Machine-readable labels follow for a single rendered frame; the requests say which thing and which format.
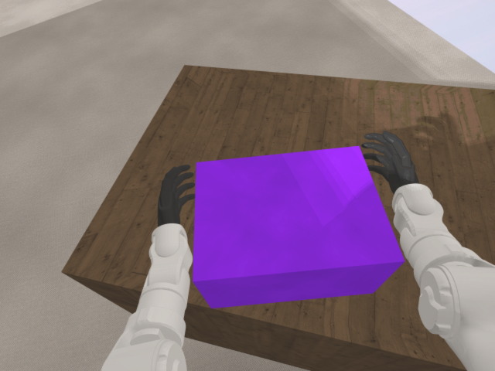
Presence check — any pedestal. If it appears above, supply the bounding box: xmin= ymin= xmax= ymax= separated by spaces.
xmin=61 ymin=65 xmax=495 ymax=371

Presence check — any robot left hand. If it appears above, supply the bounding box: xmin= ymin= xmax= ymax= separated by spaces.
xmin=158 ymin=165 xmax=195 ymax=227

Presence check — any carton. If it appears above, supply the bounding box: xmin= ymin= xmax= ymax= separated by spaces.
xmin=193 ymin=146 xmax=405 ymax=308

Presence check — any robot right upper arm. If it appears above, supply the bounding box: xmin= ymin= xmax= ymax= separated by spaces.
xmin=418 ymin=264 xmax=495 ymax=371

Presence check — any robot right hand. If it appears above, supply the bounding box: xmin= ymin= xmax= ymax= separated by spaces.
xmin=361 ymin=131 xmax=420 ymax=194

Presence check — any robot left upper arm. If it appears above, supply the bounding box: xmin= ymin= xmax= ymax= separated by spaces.
xmin=102 ymin=339 xmax=187 ymax=371

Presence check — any right robot forearm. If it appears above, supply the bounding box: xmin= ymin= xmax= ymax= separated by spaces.
xmin=392 ymin=183 xmax=495 ymax=287

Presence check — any left robot forearm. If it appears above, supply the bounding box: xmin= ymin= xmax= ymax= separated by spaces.
xmin=101 ymin=223 xmax=193 ymax=371

